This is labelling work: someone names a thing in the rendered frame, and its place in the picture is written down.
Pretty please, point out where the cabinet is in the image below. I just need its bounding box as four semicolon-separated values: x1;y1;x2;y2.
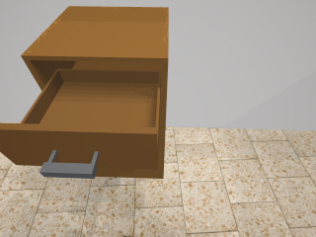
21;6;169;179

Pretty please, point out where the handle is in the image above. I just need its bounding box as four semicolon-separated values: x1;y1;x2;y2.
39;150;100;179

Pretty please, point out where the drawer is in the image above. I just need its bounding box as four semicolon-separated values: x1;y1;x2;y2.
0;68;162;170

